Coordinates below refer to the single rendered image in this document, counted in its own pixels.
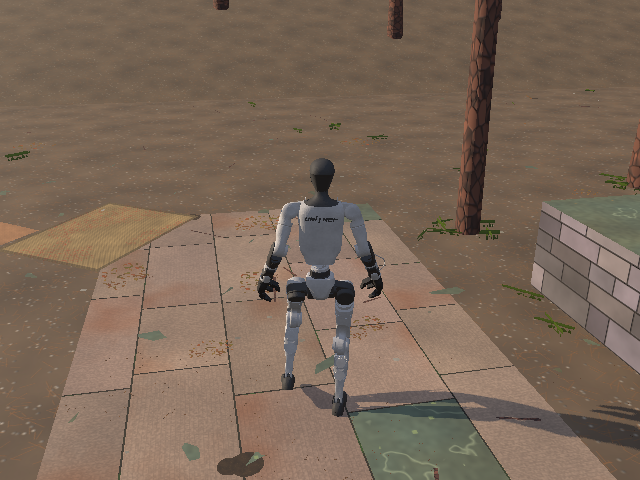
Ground left robot upper arm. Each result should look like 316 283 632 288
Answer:
272 201 301 258

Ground robot left forearm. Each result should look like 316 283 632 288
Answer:
260 242 282 283

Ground robot shin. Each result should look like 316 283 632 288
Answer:
333 337 350 403
284 311 299 378

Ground right robot upper arm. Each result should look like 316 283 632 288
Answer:
342 202 371 257

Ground robot right hand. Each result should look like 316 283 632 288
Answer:
360 276 383 298

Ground robot left shin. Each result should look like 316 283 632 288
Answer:
284 311 299 378

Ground robot right forearm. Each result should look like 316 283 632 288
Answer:
361 241 381 280

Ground robot right shin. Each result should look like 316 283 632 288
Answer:
333 337 350 403

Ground robot left hand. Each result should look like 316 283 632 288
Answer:
257 278 280 302

